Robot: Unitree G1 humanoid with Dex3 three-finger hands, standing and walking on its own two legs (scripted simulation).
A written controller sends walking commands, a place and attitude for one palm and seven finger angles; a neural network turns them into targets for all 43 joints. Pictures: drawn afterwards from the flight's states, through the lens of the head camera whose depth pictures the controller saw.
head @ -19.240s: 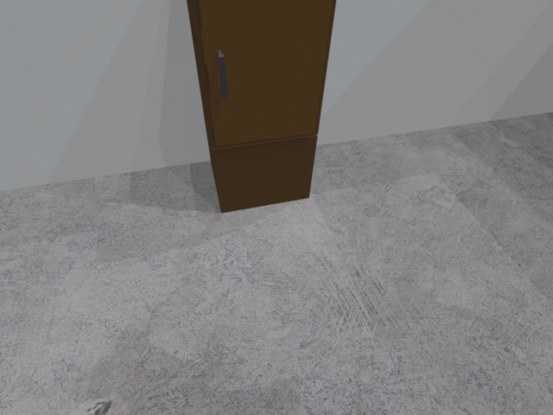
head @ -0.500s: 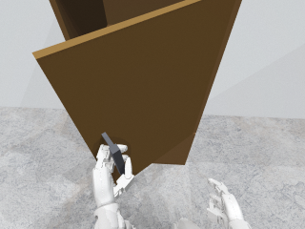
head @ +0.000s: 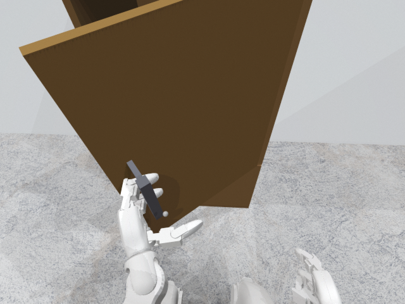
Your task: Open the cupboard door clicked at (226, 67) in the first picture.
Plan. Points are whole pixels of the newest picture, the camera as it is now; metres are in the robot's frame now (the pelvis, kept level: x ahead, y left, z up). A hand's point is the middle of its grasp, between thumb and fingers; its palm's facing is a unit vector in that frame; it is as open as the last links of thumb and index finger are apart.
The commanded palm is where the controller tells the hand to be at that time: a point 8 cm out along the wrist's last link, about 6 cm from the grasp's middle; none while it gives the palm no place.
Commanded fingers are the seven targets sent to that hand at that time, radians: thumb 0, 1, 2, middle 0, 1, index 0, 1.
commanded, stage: open thumb and fingers to let go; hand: left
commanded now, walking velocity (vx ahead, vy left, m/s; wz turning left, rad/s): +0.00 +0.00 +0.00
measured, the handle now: (146, 191) +0.32 +0.12 +0.05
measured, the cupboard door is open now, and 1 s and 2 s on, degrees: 40 43 41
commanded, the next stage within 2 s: slide the hand sideways off the handle in 0.32 s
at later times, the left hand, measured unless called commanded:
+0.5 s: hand (160, 218) +0.27 +0.09 +0.04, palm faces +0.18 -0.98 -0.03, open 15.5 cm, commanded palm +0.23 +0.12 +0.04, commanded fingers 0.00 -0.50 0.30 -0.15 -0.30 -0.15 -0.30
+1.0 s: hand (152, 246) +0.22 +0.10 +0.04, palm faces -0.11 -0.99 +0.00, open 16.0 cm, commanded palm +0.19 +0.16 +0.04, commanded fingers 0.00 -0.50 0.30 -0.15 -0.30 -0.15 -0.30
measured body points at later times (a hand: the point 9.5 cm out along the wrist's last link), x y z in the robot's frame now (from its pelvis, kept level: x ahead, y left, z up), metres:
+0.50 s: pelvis +0.00 +0.04 +0.00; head +0.06 +0.03 +0.45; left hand +0.25 +0.14 +0.04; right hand +0.18 -0.17 -0.09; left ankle +0.01 +0.16 -0.65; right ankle +0.04 -0.06 -0.65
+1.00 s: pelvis +0.00 +0.05 -0.01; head +0.06 +0.05 +0.44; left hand +0.22 +0.15 +0.05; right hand +0.18 -0.16 -0.09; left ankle +0.01 +0.16 -0.65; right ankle +0.04 -0.06 -0.65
